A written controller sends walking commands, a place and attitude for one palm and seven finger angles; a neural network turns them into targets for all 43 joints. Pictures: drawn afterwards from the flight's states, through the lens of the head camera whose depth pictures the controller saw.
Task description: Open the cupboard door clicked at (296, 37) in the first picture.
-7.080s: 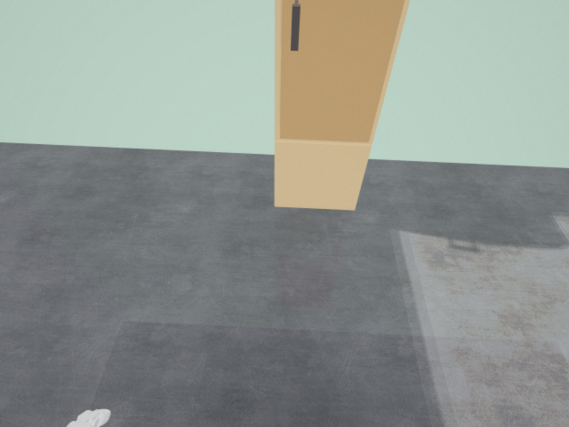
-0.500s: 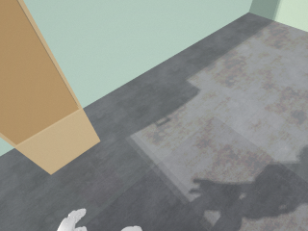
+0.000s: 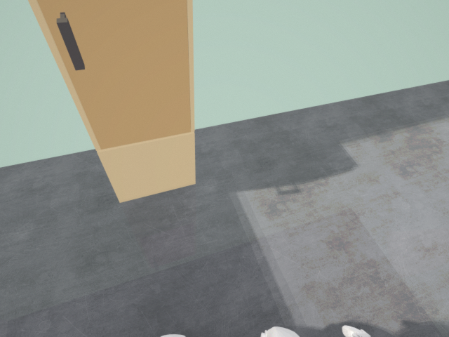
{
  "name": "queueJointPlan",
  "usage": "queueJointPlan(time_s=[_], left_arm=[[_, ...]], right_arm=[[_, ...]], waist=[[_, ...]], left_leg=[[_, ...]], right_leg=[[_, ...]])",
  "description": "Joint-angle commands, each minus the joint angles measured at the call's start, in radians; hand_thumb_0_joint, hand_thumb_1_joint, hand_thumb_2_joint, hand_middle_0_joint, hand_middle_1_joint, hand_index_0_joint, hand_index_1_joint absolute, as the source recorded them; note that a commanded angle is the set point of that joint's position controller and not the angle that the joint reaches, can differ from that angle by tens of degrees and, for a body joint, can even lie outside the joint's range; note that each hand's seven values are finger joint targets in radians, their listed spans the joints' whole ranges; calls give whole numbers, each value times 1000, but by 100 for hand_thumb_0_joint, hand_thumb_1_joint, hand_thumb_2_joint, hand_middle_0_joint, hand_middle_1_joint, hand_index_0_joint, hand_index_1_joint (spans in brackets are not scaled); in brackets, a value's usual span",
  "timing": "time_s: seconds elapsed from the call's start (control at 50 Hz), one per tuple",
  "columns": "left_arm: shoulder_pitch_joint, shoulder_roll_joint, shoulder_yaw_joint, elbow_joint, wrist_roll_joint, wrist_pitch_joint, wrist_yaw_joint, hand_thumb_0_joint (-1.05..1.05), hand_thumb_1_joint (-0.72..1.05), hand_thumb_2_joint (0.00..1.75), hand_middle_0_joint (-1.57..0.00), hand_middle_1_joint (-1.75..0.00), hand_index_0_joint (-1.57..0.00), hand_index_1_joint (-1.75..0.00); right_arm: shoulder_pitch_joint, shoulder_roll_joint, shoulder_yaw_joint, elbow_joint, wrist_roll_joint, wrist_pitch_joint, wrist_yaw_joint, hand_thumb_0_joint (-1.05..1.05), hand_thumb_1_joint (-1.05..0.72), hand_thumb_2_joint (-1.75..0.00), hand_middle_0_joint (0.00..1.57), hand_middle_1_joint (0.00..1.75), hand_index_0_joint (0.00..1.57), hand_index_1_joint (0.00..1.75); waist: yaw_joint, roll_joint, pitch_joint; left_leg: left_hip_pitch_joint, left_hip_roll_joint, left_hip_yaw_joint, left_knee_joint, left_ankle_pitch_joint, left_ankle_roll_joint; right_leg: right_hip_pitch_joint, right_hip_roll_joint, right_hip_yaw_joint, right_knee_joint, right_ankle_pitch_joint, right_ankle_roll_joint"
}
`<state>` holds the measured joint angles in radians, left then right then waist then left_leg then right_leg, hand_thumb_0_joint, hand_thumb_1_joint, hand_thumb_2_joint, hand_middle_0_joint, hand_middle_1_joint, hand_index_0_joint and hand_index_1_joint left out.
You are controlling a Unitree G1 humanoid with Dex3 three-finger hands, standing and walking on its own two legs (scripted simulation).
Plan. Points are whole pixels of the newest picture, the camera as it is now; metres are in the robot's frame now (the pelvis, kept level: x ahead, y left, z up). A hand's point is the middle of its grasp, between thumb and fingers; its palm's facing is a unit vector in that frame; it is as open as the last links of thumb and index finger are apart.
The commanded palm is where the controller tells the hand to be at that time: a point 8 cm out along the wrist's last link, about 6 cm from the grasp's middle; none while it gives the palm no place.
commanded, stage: turn to face it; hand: left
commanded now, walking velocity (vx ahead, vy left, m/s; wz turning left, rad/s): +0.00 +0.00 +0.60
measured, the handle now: (71, 41) +0.73 +0.45 +0.09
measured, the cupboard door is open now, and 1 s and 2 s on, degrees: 0 0 0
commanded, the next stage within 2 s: take the last steps up to it in 0.56 s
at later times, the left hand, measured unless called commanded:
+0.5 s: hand out of the picture +0.03 +0.16 -0.13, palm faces +0.28 -0.91 -0.30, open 7.4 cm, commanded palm none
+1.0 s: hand out of the picture -0.12 +0.17 -0.17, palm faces +0.43 -0.88 -0.18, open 7.4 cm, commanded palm none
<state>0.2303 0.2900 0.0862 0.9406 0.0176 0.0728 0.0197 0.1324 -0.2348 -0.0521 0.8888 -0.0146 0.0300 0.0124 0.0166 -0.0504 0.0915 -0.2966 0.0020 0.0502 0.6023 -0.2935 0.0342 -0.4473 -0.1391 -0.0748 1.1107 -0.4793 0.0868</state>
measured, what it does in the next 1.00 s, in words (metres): steps on the spot, turning left: right foot, then left foot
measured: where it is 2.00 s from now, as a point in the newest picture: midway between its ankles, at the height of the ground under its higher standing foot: (204, 313)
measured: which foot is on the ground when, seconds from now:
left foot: down 0.00-0.34, up 0.36-0.78, down 0.80-1.00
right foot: up 0.00-0.32, down 0.34-0.80, up 0.82-1.00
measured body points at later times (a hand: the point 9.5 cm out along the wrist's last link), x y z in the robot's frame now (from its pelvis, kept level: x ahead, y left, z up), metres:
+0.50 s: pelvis -0.01 -0.06 +0.01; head +0.01 -0.09 +0.46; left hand +0.02 +0.21 -0.11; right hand +0.10 -0.30 -0.15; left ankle -0.05 +0.09 -0.64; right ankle +0.03 -0.15 -0.73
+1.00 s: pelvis -0.02 +0.00 +0.02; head -0.04 +0.02 +0.47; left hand -0.14 +0.22 -0.15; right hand +0.10 -0.21 -0.12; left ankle -0.10 +0.07 -0.73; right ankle +0.05 -0.13 -0.65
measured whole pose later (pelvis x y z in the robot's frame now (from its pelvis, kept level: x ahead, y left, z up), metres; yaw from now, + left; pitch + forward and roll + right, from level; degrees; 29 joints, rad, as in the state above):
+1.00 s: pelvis -0.02 +0.00 +0.02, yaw +22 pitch -3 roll -1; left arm 0.34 0.23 0.06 1.09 0.03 0.03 -0.01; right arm 0.29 -0.15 -0.02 1.03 -0.01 -0.03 -0.02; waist 0.03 -0.05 0.01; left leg -0.05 0.00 0.06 0.36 -0.27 0.04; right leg -0.48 -0.08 -0.06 1.04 -0.29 0.04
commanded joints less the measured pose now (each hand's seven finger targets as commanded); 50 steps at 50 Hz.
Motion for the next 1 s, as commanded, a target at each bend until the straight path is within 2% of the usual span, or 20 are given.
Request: queueJointPlan(time_s=[0.0, 0.14, 0.24, 0.28, 0.3, 0.32, 0.34, 0.36, 0.4, 0.44, 0.64, 0.7, 0.74, 0.76, 0.78, 0.8, 0.82, 0.86, 0.92, 0.98], left_arm=[[-19, 65, 11, -104, 0, -38, -11, 0, 90, 90, -20, -30, -20, -30], [-88, 50, 4, -145, -4, -42, -2, 0, 90, 90, -20, -30, -20, -30], [-44, 29, -6, -151, -12, -53, 4, 0, 90, 90, -20, -30, -20, -30], [35, 39, -2, -133, -14, -64, 9, 0, 90, 90, -20, -30, -20, -30], [71, 86, 6, -128, -6, -75, 15, 0, 90, 90, -20, -30, -20, -30], [86, 178, 24, -130, 12, -86, 22, 0, 90, 90, -20, -30, -20, -30], [58, 192, 19, -150, 4, -79, 18, 0, 90, 90, -20, -30, -20, -30], [4, 159, 18, -156, 1, -78, 20, 0, 90, 90, -20, -30, -20, -30], [-92, 93, -1, -169, 0, -77, 17, 0, 90, 90, -20, -30, -20, -30], [-69, 61, -11, -155, 0, -88, 16, 0, 90, 90, -20, -30, -20, -30], [120, 111, 4, -29, 18, -85, 15, 0, 90, 90, -20, -30, -20, -30], [118, 104, 1, 8, 17, -85, 11, 0, 90, 90, -20, -30, -20, -30], [77, 90, -4, 20, 6, -79, 5, 0, 90, 90, -20, -30, -20, -30], [76, 38, -15, 14, -3, -76, 0, 0, 90, 90, -20, -30, -20, -30], [70, -33, -32, -10, -4, -72, -11, 0, 90, 90, -20, -30, -20, -30], [5, -13, -38, -34, 9, -75, -12, 0, 90, 90, -20, -30, -20, -30], [-48, -12, -33, -23, 18, -70, -11, 0, 90, 90, -20, -30, -20, -30], [-7, -9, -28, 27, 15, -75, -31, 0, 90, 90, -20, -30, -20, -30], [58, -22, -29, 77, 11, -77, -39, 0, 90, 90, -20, -30, -20, -30], [46, -27, -29, 81, 9, -71, -36, 0, 90, 90, -20, -30, -20, -30]], right_arm=[[14, -196, -46, -61, -4, -21, -16, 0, -90, -90, 20, 30, 20, 30], [75, -200, -61, -49, -9, -11, -13, 0, -90, -90, 20, 30, 20, 30], [55, -195, -67, -57, -13, -2, -12, 0, -90, -90, 20, 30, 20, 30], [36, -180, -66, -65, -5, 1, -11, 0, -90, -90, 20, 30, 20, 30], [37, -142, -62, -71, 3, 0, -6, 0, -90, -90, 20, 30, 20, 30], [66, -63, -48, -89, 10, -3, -2, 0, -90, -90, 20, 30, 20, 30], [65, -115, -63, -90, -5, 4, -5, 0, -90, -90, 20, 30, 20, 30], [45, -118, -68, -72, -10, 20, -1, 0, -90, -90, 20, 30, 20, 30], [92, -107, -66, -28, -12, 30, 10, 0, -90, -90, 20, 30, 20, 30], [104, -92, -55, -1, -12, 29, 14, 0, -90, -90, 20, 30, 20, 30], [-27, -42, -18, 11, 6, 15, 0, 0, -90, -90, 20, 30, 20, 30], [31, -28, -7, 35, 4, -1, -3, 0, -90, -90, 20, 30, 20, 30], [131, -32, -1, 76, -2, -22, -6, 0, -90, -90, 20, 30, 20, 30], [182, -85, -10, 94, -4, -38, -11, 0, -90, -90, 20, 30, 20, 30], [237, -185, -33, 104, -16, -39, -17, 0, -90, -90, 20, 30, 20, 30], [259, -212, -34, 103, -13, -33, -20, 0, -90, -90, 20, 30, 20, 30], [255, -179, -31, 117, -17, -38, -31, 0, -90, -90, 20, 30, 20, 30], [183, -101, -4, 103, -11, -51, -38, 0, -90, -90, 20, 30, 20, 30], [204, -70, 2, 115, -2, -78, -44, 0, -90, -90, 20, 30, 20, 30], [260, -61, 0, 137, 2, -87, -48, 0, -90, -90, 20, 30, 20, 30]], waist=[[-24, 201, -120], [-58, 217, -121], [-34, 225, -140], [5, 196, -163], [24, 88, -167], [22, -216, -168], [19, -193, -157], [3, -193, -98], [-54, -99, -32], [-45, -107, -40], [46, -149, -108], [27, -173, -139], [-27, -131, -129], [-50, 36, -134], [-79, 347, -92], [-102, 335, -38], [-107, 327, 33], [-52, 239, 115], [-26, 191, 54], [-29, 175, 55]], left_leg=[[111, 212, -256, -287, 332, 107], [146, 211, -376, -275, 306, 140], [68, 181, -437, -221, 376, 133], [-20, 141, -423, -150, 334, 92], [-136, 82, -374, -50, 211, 38], [-323, -79, -164, 186, -147, -56], [-286, -66, -152, 389, -280, -64], [-261, -40, -177, 510, -244, -59], [-265, -7, -150, 612, -113, -69], [-255, 3, -113, 620, -48, -88], [-129, 3, -15, 223, -192, -95], [-8, -1, 22, 54, -156, -75], [195, -3, 50, -177, -17, -54], [337, 91, -77, -283, -58, -23], [378, 326, -389, -385, -221, 62], [300, 402, -499, -449, -313, 127], [213, 378, -485, -488, -345, 124], [137, 302, -351, -493, -230, 108], [208, 241, -211, -464, 53, 92], [243, 257, -180, -457, 154, 106]], right_leg=[[-74, 13, 58, 11, 96, 8], [-55, 61, 71, -160, 56, 10], [116, 118, 56, -400, 63, -13], [285, 119, 49, -616, 209, -21], [417, 37, 128, -762, 250, -40], [503, -254, 429, -856, 290, -140], [334, -356, 460, -867, 283, -229], [207, -306, 441, -894, 183, -232], [157, -196, 268, -872, 188, -188], [205, -148, 164, -836, 336, -181], [370, -191, 124, -752, 666, -238], [345, -183, 129, -770, 434, -214], [196, -131, 73, -737, 131, -154], [43, -69, 25, -608, 16, -108], [-163, 56, -86, -371, -77, -54], [-210, 56, -32, -239, -89, -63], [-226, 52, 19, -141, -48, -64], [-208, 29, 46, -64, 99, -65], [-179, 38, 37, -39, 208, -45], [-219, 31, 44, -24, 251, -33]])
